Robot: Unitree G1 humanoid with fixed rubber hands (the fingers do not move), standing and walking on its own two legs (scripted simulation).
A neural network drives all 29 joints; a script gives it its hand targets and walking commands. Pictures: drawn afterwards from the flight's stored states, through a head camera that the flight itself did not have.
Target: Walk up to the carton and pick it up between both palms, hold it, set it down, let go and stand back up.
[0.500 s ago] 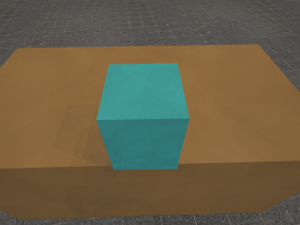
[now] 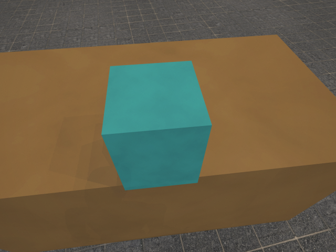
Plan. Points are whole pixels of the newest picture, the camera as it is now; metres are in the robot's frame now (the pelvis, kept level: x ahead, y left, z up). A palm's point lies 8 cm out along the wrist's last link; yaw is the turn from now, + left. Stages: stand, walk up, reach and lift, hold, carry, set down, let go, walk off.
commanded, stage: walk up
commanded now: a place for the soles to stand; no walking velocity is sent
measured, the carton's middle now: (156, 128) +0.42 +0.02 +0.06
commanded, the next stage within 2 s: reach and lift in 0.60 s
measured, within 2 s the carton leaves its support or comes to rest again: neither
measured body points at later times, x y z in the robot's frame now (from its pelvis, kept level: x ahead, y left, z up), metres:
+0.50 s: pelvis +0.00 +0.02 +0.01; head +0.01 +0.02 +0.46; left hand +0.10 +0.26 -0.13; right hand +0.00 -0.23 -0.14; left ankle -0.04 +0.08 -0.72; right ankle +0.02 -0.12 -0.72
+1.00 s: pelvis -0.05 -0.03 +0.00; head -0.04 -0.02 +0.45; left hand +0.12 +0.23 -0.09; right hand +0.14 -0.23 -0.10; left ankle -0.04 +0.08 -0.72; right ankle +0.01 -0.12 -0.72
